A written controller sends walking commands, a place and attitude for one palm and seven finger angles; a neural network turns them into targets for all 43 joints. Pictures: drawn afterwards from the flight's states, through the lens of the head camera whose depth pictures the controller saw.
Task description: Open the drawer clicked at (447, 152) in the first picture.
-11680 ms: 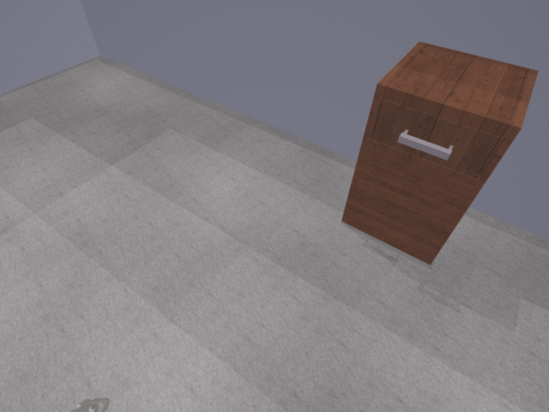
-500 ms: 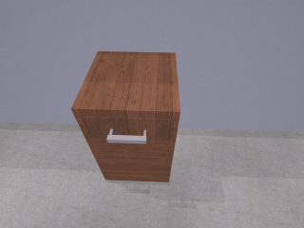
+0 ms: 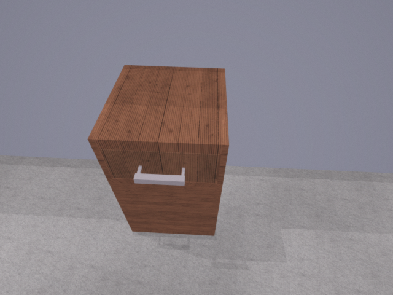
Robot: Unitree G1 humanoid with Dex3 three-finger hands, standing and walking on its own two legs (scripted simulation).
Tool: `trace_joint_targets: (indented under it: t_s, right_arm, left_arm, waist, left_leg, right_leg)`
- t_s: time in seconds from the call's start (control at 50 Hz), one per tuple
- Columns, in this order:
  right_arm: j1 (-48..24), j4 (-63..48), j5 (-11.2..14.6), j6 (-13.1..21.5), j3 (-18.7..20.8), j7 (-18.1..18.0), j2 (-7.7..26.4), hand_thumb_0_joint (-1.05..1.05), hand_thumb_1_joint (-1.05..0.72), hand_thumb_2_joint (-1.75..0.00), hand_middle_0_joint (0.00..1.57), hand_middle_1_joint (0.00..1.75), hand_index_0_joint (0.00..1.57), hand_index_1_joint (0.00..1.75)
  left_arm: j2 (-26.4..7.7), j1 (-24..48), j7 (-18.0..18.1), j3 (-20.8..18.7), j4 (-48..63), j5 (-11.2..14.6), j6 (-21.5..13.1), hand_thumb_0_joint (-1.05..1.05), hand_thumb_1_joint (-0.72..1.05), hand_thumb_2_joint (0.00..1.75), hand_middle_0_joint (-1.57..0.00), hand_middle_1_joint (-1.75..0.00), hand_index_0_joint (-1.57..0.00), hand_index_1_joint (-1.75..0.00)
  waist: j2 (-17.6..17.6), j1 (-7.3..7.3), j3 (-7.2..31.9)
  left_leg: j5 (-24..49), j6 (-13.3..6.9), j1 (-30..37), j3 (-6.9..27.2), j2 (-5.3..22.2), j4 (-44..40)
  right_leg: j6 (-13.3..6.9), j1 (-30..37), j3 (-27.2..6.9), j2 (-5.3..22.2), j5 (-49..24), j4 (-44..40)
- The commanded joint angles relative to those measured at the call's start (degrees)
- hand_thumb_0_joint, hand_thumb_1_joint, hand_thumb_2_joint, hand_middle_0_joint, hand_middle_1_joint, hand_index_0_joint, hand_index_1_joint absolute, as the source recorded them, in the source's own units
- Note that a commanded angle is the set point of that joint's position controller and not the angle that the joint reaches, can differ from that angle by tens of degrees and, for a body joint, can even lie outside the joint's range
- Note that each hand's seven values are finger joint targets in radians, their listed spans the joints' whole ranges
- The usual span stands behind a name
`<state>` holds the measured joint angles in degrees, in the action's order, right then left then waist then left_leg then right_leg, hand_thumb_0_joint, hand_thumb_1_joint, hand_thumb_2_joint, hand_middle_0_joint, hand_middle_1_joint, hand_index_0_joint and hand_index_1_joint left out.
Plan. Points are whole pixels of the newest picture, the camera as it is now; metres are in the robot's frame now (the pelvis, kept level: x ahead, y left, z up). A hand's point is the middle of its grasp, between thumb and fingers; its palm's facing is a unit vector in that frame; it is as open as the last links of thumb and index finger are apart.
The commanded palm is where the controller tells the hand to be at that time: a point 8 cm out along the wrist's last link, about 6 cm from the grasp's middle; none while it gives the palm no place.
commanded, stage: look again from close up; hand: left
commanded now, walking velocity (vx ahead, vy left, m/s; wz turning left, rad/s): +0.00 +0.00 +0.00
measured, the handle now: (160, 174) +0.52 +0.15 -0.19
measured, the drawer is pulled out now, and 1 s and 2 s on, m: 0.00 0.00 0.00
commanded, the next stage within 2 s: raise the hand with hooked fingers in 0.56 s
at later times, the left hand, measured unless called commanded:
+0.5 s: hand out of the picture -0.02 +0.16 -0.18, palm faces +0.04 -0.99 -0.16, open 7.3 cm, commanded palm none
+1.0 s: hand (120, 250) +0.21 +0.17 -0.03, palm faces -0.01 -0.45 -0.89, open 8.1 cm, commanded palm +0.14 +0.22 -0.03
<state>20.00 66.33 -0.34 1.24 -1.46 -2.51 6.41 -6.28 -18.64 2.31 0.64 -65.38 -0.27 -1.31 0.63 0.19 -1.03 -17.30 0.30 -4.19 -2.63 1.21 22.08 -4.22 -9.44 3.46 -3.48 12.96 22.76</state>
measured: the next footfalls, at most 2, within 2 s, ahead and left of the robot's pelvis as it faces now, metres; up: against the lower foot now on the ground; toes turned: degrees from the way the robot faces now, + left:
none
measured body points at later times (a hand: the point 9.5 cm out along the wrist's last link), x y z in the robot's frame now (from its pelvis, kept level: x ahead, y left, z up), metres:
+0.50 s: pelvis +0.01 +0.00 +0.00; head +0.01 +0.01 +0.45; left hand -0.02 +0.21 -0.16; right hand -0.03 -0.19 -0.16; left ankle -0.06 +0.12 -0.74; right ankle -0.01 -0.07 -0.74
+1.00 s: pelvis -0.03 +0.03 -0.02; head -0.02 +0.00 +0.42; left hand +0.21 +0.20 +0.02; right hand +0.18 -0.24 -0.09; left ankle -0.06 +0.12 -0.74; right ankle -0.01 -0.07 -0.74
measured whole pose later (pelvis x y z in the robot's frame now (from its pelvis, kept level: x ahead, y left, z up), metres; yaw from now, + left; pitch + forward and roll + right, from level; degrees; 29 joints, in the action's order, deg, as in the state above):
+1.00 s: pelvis -0.03 +0.03 -0.02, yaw -3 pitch +7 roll +2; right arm 6.1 33.8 -1.4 4.0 2.9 0.9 17.2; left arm -11.9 -15.9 21.1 9.5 -4.3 -47.2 0.7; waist 1.5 -0.7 7.1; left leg -22.4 -2.3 -22.2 -6.9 -1.4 37.5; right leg -2.2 -30.1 -0.7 -0.6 18.0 41.0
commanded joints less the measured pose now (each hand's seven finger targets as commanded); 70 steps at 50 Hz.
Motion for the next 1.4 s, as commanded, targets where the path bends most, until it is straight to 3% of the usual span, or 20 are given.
trace_joint_targets:
  t_s: [0.0,0.62,0.64,0.66,0.68,0.7,0.72,0.74,0.78,0.84,0.88,0.92,0.98,1.02,1.08,1.12,1.18,1.24,1.3,1.38]
  right_arm:
    - [6.33,-0.43,-0.26,0.46,0.62,-0.34,3.66,0.0,-0.9,-0.9,0.2,0.3,0.2,0.3]
    - [6.79,-0.3,-0.2,1.01,0.43,-0.73,3.57,0.0,-0.9,-0.9,0.2,0.3,0.2,0.3]
    - [-3.04,-4.88,0.42,1.34,1.66,0.17,6.51,0.0,-0.9,-0.9,0.2,0.3,0.2,0.3]
    - [-3.59,-26.9,3.28,10.17,1.26,-2.93,17.07,0.0,-0.9,-0.9,0.2,0.3,0.2,0.3]
    - [-10.1,-23.92,2.68,14.43,2.01,-5.22,12.38,0.0,-0.9,-0.9,0.2,0.3,0.2,0.3]
    - [-8.59,-20.76,3.56,15.73,3.56,-5.2,12.74,0.0,-0.9,-0.9,0.2,0.3,0.2,0.3]
    - [-7.25,-20.94,4.13,15.63,3.03,-4.58,9.21,0.0,-0.9,-0.9,0.2,0.3,0.2,0.3]
    - [-8.74,-25.53,4.81,16.18,3.06,-3.92,10.8,0.0,-0.9,-0.9,0.2,0.3,0.2,0.3]
    - [-10.71,-27.64,2.64,17.37,3.33,-3.47,14.52,0.0,-0.9,-0.9,0.2,0.3,0.2,0.3]
    - [-11.87,-33.73,-0.69,14.18,4.33,-0.99,14.98,0.0,-0.9,-0.9,0.2,0.3,0.2,0.3]
    - [-14.22,-37.41,-1.96,9.87,5.64,1.29,15.57,0.0,-0.9,-0.9,0.2,0.3,0.2,0.3]
    - [-16.03,-39.87,-1.93,3.89,5.4,4.2,14.98,0.0,-0.9,-0.9,0.2,0.3,0.2,0.3]
    - [-21.15,-44.76,-1.07,-1.59,4.52,6.18,13.92,0.0,-0.9,-0.9,0.2,0.3,0.2,0.3]
    - [-22.99,-46.6,-1.34,-4.57,4.24,6.52,13.04,0.0,-0.9,-0.9,0.2,0.3,0.2,0.3]
    - [-21.37,-47.38,-1.94,-6.58,4.27,5.82,11.26,0.0,-0.9,-0.9,0.2,0.3,0.2,0.3]
    - [-20.93,-46.51,-2.78,-6.79,4.36,4.89,11.01,0.0,-0.9,-0.9,0.2,0.3,0.2,0.3]
    - [-21.75,-44.52,-3.6,-6.04,4.31,4.48,11.11,0.0,-0.9,-0.9,0.2,0.3,0.2,0.3]
    - [-22.14,-43.39,-3.62,-5.18,4.25,3.63,11.45,0.0,-0.9,-0.9,0.2,0.3,0.2,0.3]
    - [-22.62,-43.2,-2.52,-5.05,3.85,2.55,11.53,0.0,-0.9,-0.9,0.2,0.3,0.2,0.3]
    - [-22.69,-43.53,-1.02,-5.95,2.02,1.8,11.42,0.0,-0.9,-0.9,0.2,0.3,0.2,0.3]
  left_arm:
    - [-4.56,-4.22,0.04,-0.69,1.67,0.02,-0.92,0.0,0.9,0.9,-0.2,-0.3,-0.2,-0.3]
    - [-3.97,-5.14,0.13,-0.66,1.52,-0.02,-0.8,0.0,0.9,0.9,-0.2,-0.3,-0.2,-0.3]
    - [-8.42,-8.98,2.54,-1.57,-0.44,-0.89,-2.1,0.0,0.9,0.9,-0.2,-0.3,-0.2,-0.3]
    - [-21.33,35.11,0.93,6.33,84.87,-4.98,-12.11,0.0,0.88,0.89,-0.2,-0.32,-0.2,-0.32]
    - [-19.54,17.48,5.83,0.74,69.1,-6.92,-6.26,0.0,0.85,0.88,-0.2,-0.33,-0.2,-0.33]
    - [-16.61,14.46,9.33,0.31,67.94,-4.11,-2.56,0.0,0.83,0.87,-0.21,-0.34,-0.21,-0.34]
    - [-5.88,-1.99,9.72,6.02,55.67,-5.88,3.18,0.0,0.81,0.86,-0.21,-0.36,-0.21,-0.36]
    - [-4.8,4.81,9.36,9.42,67.04,-6.98,2.97,0.0,0.78,0.85,-0.21,-0.37,-0.21,-0.37]
    - [-7.83,4.21,11.09,10.98,69.05,-17.06,1.81,0.0,0.74,0.83,-0.21,-0.4,-0.21,-0.4]
    - [-4.13,2.96,15.63,15.23,64.76,-33.24,2.59,0.0,0.67,0.8,-0.22,-0.45,-0.22,-0.45]
    - [-5.13,-10.72,18.52,11.95,59.55,-42.82,3.26,0.0,0.62,0.78,-0.22,-0.48,-0.22,-0.48]
    - [-7.98,-20.07,19.41,8.56,59.97,-50.32,2.55,0.0,0.57,0.76,-0.22,-0.51,-0.22,-0.51]
    - [-11.88,-13.7,21.31,5.3,65.06,-56.97,0.54,0.0,0.5,0.73,-0.23,-0.55,-0.23,-0.55]
    - [-15.84,-6.14,24.16,2.05,70.98,-60.94,0.41,0.0,0.46,0.71,-0.23,-0.58,-0.23,-0.58]
    - [-16.27,4.1,28.55,2.55,76.06,-64.58,1.58,0.0,0.39,0.68,-0.24,-0.63,-0.24,-0.63]
    - [-17.27,11.17,31.3,2.02,79.44,-66.25,1.86,0.0,0.34,0.66,-0.24,-0.66,-0.24,-0.66]
    - [-17.01,19.45,32.45,3.24,78.96,-67.57,1.19,0.0,0.27,0.63,-0.25,-0.7,-0.25,-0.7]
    - [-14.02,22.71,30.21,7.21,76.57,-64.04,0.89,0.0,0.2,0.6,-0.25,-0.75,-0.25,-0.75]
    - [-11.86,18.94,24.7,9.49,72.31,-59.13,4.49,0.0,0.13,0.57,-0.25,-0.8,-0.25,-0.8]
    - [-17.94,12.44,17.82,4.86,68.08,-58.71,8.08,0.0,0.04,0.53,-0.26,-0.86,-0.26,-0.86]
  waist:
    - [-0.42,0.16,-4.81]
    - [0.64,-0.17,-3.98]
    - [-2.83,-3.52,-6.44]
    - [12.06,2.45,21.8]
    - [20.12,-0.57,19.57]
    - [18.39,-0.34,14.61]
    - [7.17,0.02,8.07]
    - [0.43,0.31,5.31]
    - [-8.7,1.6,5.72]
    - [-11.14,2.44,4.22]
    - [-13.16,-2.42,4.02]
    - [-13.38,-7.07,7.57]
    - [-12.64,-8.17,8.67]
    - [-2.31,-8.95,10.6]
    - [7.28,-7.48,18.28]
    - [6.94,-5.59,22.76]
    - [4.74,-2.18,21.5]
    - [0.56,0.53,18.08]
    - [-2.1,0.09,17.42]
    - [-9.27,-4.07,14.92]
  left_leg:
    - [6.63,-1.81,-6.79,3.46,4.13,-3.56]
    - [12.25,-2.19,-5.39,4.14,5.18,-3.74]
    - [9.58,-0.04,-12.83,-0.88,3.88,11.0]
    - [16.82,-2.94,1.38,0.65,-1.03,0.46]
    - [30.9,-3.71,1.84,0.63,-0.54,0.38]
    - [28.46,-1.57,-0.64,1.7,0.45,1.11]
    - [25.34,-2.06,-5.93,2.77,1.39,1.7]
    - [20.87,-2.74,-7.84,4.05,0.92,2.53]
    - [13.78,-3.91,-9.71,4.33,-0.68,6.54]
    - [7.07,-2.69,-15.24,5.29,-3.18,10.95]
    - [4.98,-1.62,-18.81,4.05,-3.78,11.41]
    - [8.53,-0.49,-23.41,2.15,-3.61,11.19]
    - [7.86,-0.47,-27.55,0.9,-4.1,12.29]
    - [6.93,-0.42,-26.18,0.69,-5.04,13.1]
    - [11.28,-0.7,-20.61,1.28,-4.6,16.38]
    - [11.82,-1.01,-18.15,3.28,-4.14,19.24]
    - [9.98,-1.19,-17.05,4.81,-3.71,22.42]
    - [4.84,-2.39,-18.57,4.74,-3.78,21.69]
    - [4.55,-2.65,-19.55,4.47,-3.74,17.85]
    - [4.31,-2.12,-22.6,2.78,-3.33,12.65]
  right_leg:
    - [0.21,1.6,-9.77,9.21,-9.43,-5.04]
    - [0.15,2.24,-7.91,8.92,-14.4,-2.38]
    - [5.57,1.73,-11.25,13.13,-49.64,0.17]
    - [1.63,7.26,-15.97,8.37,-32.68,4.44]
    - [0.08,6.41,-11.04,5.46,-20.98,6.54]
    - [0.89,-0.78,-7.56,4.27,-9.11,5.7]
    - [1.62,-4.0,-5.58,3.93,-7.45,5.46]
    - [2.23,-5.25,-4.82,4.41,-8.95,5.54]
    - [2.07,-12.12,-6.6,3.9,-5.27,6.27]
    - [1.17,-19.84,-5.42,2.9,7.24,7.66]
    - [0.33,-17.82,-5.76,2.57,9.59,7.49]
    - [-0.72,-12.54,-6.78,2.48,0.42,11.03]
    - [-0.94,-11.04,-9.03,3.09,-3.57,13.63]
    - [-1.61,-10.86,-11.18,2.81,-2.51,14.8]
    - [-2.23,-13.62,-11.89,1.31,-8.34,18.1]
    - [-1.65,-16.22,-13.15,1.19,-8.14,19.23]
    - [-0.74,-23.07,-12.35,1.81,-3.63,19.24]
    - [0.62,-22.85,-9.51,2.19,-0.39,16.86]
    - [1.29,-15.91,-7.04,2.35,-2.52,14.12]
    - [1.69,-7.06,-8.21,3.25,-2.23,11.02]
